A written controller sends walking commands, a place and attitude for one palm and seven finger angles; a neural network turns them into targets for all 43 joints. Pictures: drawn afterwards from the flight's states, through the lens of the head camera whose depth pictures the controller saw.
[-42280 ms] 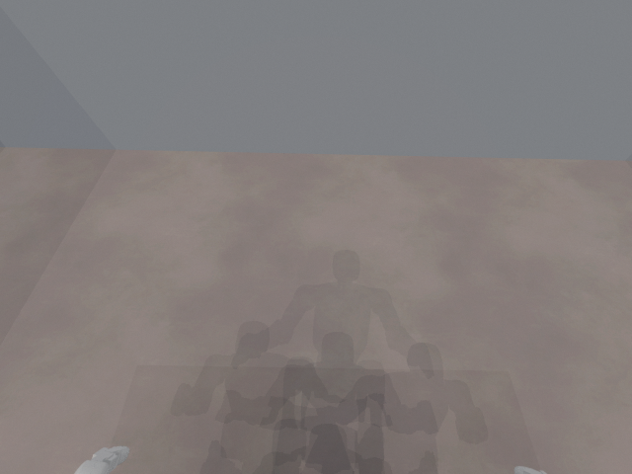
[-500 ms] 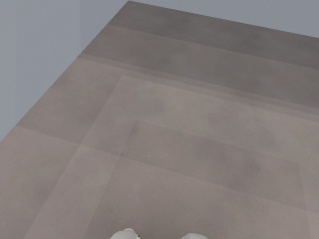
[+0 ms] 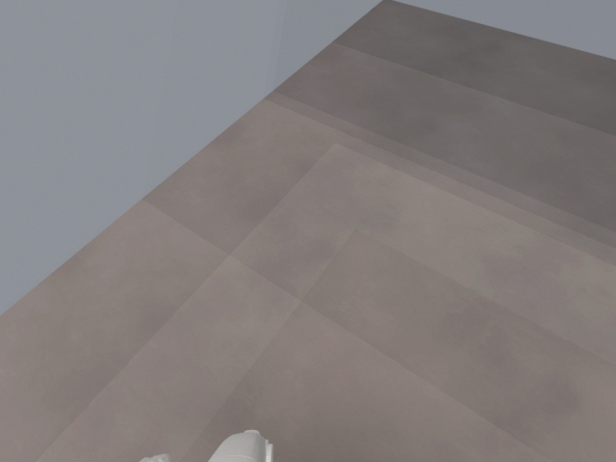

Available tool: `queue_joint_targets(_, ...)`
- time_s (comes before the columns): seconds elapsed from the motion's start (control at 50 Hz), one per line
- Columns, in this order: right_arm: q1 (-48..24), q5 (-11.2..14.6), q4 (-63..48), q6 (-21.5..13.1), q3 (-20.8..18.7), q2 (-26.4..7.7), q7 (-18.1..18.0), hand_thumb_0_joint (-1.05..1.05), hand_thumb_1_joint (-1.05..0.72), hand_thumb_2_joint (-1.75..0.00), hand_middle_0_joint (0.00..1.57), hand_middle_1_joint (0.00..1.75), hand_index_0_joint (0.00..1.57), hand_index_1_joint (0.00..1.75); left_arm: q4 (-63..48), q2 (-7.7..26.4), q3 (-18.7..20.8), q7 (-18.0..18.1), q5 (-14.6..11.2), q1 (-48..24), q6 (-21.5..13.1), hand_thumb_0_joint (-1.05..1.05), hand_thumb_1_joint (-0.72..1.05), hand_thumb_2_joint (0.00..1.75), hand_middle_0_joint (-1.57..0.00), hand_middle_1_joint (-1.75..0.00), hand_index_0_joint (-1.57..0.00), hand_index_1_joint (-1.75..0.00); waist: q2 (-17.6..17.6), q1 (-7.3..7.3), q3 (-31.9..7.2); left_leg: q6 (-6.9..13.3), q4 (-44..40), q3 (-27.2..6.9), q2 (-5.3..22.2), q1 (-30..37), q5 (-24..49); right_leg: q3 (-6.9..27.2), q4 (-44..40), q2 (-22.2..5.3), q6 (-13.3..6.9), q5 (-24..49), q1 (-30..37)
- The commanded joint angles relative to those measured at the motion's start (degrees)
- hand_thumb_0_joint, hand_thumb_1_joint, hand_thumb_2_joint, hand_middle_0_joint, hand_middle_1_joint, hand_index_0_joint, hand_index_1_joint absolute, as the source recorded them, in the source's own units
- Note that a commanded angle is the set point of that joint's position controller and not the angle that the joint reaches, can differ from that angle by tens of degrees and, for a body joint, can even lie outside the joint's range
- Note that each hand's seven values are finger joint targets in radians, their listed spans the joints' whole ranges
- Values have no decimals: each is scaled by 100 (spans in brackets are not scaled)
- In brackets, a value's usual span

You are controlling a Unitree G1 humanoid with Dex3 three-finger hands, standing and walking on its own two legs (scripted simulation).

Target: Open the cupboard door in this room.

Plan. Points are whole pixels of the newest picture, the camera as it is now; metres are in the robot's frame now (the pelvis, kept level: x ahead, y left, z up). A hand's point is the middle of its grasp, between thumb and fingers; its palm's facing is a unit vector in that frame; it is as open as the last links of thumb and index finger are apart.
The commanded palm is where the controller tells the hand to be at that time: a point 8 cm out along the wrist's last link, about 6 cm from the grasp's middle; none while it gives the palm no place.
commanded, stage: turn to face it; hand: left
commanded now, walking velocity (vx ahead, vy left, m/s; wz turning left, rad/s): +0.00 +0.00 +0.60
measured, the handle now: out of the picture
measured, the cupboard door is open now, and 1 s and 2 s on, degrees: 45 45 45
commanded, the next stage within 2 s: none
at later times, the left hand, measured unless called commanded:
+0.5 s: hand out of the picture +0.05 +0.20 -0.16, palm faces +0.32 -0.89 -0.32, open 7.4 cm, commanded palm none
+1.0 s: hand out of the picture -0.01 +0.19 -0.17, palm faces +0.61 -0.76 -0.25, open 7.4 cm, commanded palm none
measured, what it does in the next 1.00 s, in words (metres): steps on the spot, turning left: left foot, then right foot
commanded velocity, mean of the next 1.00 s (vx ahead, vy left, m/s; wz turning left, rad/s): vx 0.00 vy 0.00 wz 0.60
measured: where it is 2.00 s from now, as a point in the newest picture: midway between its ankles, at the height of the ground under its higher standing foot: outside the picture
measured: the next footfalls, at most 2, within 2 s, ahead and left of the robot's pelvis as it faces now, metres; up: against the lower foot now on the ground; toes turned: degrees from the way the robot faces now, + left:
left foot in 0.14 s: +0.04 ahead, +0.13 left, +0.00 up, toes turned +12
right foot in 0.44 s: +0.11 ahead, -0.14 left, +0.00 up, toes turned +12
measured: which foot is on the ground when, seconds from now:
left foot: up 0.00-0.12, down 0.14-0.42, up 0.44-0.76, down 0.78-1.00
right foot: down 0.00-0.14, up 0.16-0.42, down 0.44-0.78, up 0.80-1.00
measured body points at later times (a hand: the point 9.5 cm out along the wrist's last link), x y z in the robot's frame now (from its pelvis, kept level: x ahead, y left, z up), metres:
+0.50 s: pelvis +0.03 -0.04 -0.02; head +0.08 -0.05 +0.43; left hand +0.04 +0.24 -0.13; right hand +0.20 -0.26 -0.17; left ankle -0.02 +0.10 -0.70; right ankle +0.08 -0.15 -0.74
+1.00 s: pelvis +0.04 -0.04 +0.00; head +0.08 +0.01 +0.44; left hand -0.04 +0.23 -0.15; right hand +0.26 -0.19 -0.14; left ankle -0.02 +0.06 -0.74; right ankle +0.12 -0.18 -0.67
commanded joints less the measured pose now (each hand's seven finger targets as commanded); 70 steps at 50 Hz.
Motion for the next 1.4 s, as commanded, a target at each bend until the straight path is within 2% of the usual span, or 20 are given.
queue_joint_targets(0.0,-543,42,-620,-219,87,-63,46,0,-90,-90,20,30,20,30,-174,1359,366,51,27,543,-114,0,90,90,-20,-30,-20,-30,-1165,403,-873,52,-1307,372,-146,41,-46,561,-114,-1282,-541,4664,1427)
queue_joint_targets(0.08,405,-14,-409,-294,-23,-515,-8,0,-90,-90,20,30,20,30,-269,1387,389,-2,-83,223,-106,0,90,90,-20,-30,-20,-30,-614,-205,-1354,333,-2936,257,-28,2089,1986,7,1341,-1128,-14,4010,402)
queue_joint_targets(0.12,1186,-19,-252,-312,-283,-1531,-96,0,-90,-90,20,30,20,30,-697,761,196,-33,-116,-270,-47,0,90,90,-20,-30,-20,-30,1803,-619,-1637,1795,-3000,-2793,2371,3515,6390,286,3579,69,533,-1954,-2260)
queue_joint_targets(0.14,1220,-23,-172,-275,-232,-1461,-127,0,-90,-90,20,30,20,30,-774,985,224,18,-67,-463,41,0,90,90,-20,-30,-20,-30,953,-555,-1510,1961,-2904,-2291,2423,3220,5641,876,3845,-57,440,-1923,-2300)
queue_joint_targets(0.22,18,-57,-486,-308,-105,-999,-231,0,-90,-90,20,30,20,30,-436,858,280,-54,-65,-286,153,0,90,90,-20,-30,-20,-30,1232,-37,-765,1321,-3217,-1546,1325,1749,3485,915,3333,67,479,-856,-1820)
queue_joint_targets(0.36,-401,-41,-631,-226,-188,-1048,-169,0,-90,-90,20,30,20,30,-312,812,302,-100,-72,385,65,0,90,90,-20,-30,-20,-30,945,305,-801,969,-2816,-1642,790,556,1794,447,479,605,434,161,155)
queue_joint_targets(0.38,-442,9,-686,-223,-169,-857,-151,0,-90,-90,20,30,20,30,-272,1034,354,-72,-46,643,4,0,90,90,-20,-30,-20,-30,301,461,-852,706,-2269,-1432,404,85,1197,744,-428,303,379,426,759)
queue_joint_targets(0.42,-508,33,-880,-218,-127,-471,-84,0,-90,-90,20,30,20,30,-365,1852,454,22,34,687,-61,0,90,90,-20,-30,-20,-30,-1986,597,-824,190,692,-510,-406,-749,-1246,3349,-1662,-2212,-719,691,568)
queue_joint_targets(0.52,-135,2,-524,-95,-70,-291,36,0,-90,-90,20,30,20,30,-633,1063,251,59,5,-298,-57,0,90,90,-20,-30,-20,-30,-1362,-25,-521,32,1332,-320,94,-409,-76,1028,-1110,-1156,-533,1813,1)
queue_joint_targets(0.62,-514,52,-575,-186,70,-27,60,0,-90,-90,20,30,20,30,-379,1333,365,69,28,446,-94,0,90,90,-20,-30,-20,-30,-944,382,-836,9,-828,225,-62,37,-225,615,-447,-1344,-619,3661,1129)
queue_joint_targets(0.7,0,45,-519,-257,54,-188,35,0,-90,-90,20,30,20,30,-322,1385,415,14,-18,299,-72,0,90,90,-20,-30,-20,-30,-922,136,-1088,155,-2432,291,-134,1132,733,257,256,-1321,-298,3294,815)
queue_joint_targets(0.72,349,24,-412,-290,-11,-399,29,0,-90,-90,20,30,20,30,-371,1323,413,-7,-71,193,-47,0,90,90,-20,-30,-20,-30,-492,-99,-1220,251,-3029,106,-11,1954,1593,30,870,-1207,-42,2779,227)
queue_joint_targets(0.76,1084,-34,-277,-293,-284,-1463,-87,0,-90,-90,20,30,20,30,-791,703,218,-34,-95,-334,42,0,90,90,-20,-30,-20,-30,1885,-543,-1264,1639,-3380,-2918,2319,2994,4972,202,3059,-11,573,-2074,-2316)
queue_joint_targets(0.88,272,-38,-410,-366,-86,-903,-247,0,-90,-90,20,30,20,30,-427,788,288,-84,-53,-320,152,0,90,90,-20,-30,-20,-30,895,-17,-846,1255,-3349,-1642,1164,2036,3525,910,3444,112,506,-492,-2021)
queue_joint_targets(1.06,35,-31,-456,-267,-192,-972,-195,0,-90,-90,20,30,20,30,-423,764,263,-65,-112,-26,46,0,90,90,-20,-30,-20,-30,1010,152,-970,1062,-2831,-1999,799,1195,3040,595,294,676,427,92,-33)
queue_joint_targets(1.08,-69,12,-504,-268,-188,-871,-183,0,-90,-90,20,30,20,30,-371,914,309,-40,-101,281,-12,0,90,90,-20,-30,-20,-30,702,327,-1058,819,-2481,-1859,543,780,2524,710,-558,489,406,702,660)
queue_joint_targets(1.12,-154,60,-737,-277,-117,-310,-127,0,-90,-90,20,30,20,30,-349,1794,464,51,29,551,-85,0,90,90,-20,-30,-20,-30,-1832,508,-1015,115,-16,-473,-631,-794,-1141,3146,-1441,-2095,-627,1813,1355)
queue_joint_targets(1.14,-146,13,-699,-250,-131,-529,-110,0,-90,-90,20,30,20,30,-353,1660,396,70,-7,466,-92,0,90,90,-20,-30,-20,-30,-1370,420,-909,183,1035,-773,-275,-687,-1182,2837,-1236,-2199,-976,2228,808)
queue_joint_targets(1.22,-30,7,-427,-100,-87,-351,4,0,-90,-90,20,30,20,30,-561,1034,223,76,-39,-287,-67,0,90,90,-20,-30,-20,-30,-1419,-1,-537,-8,1430,-423,21,-612,-98,1039,-942,-1103,-606,2958,496)
queue_joint_targets(1.38,-430,45,-571,-204,63,-88,57,0,-90,-90,20,30,20,30,-329,1412,398,50,20,351,-72,0,90,90,-20,-30,-20,-30,-1136,300,-776,89,-1427,310,-176,410,53,524,-194,-1332,-533,3885,1048)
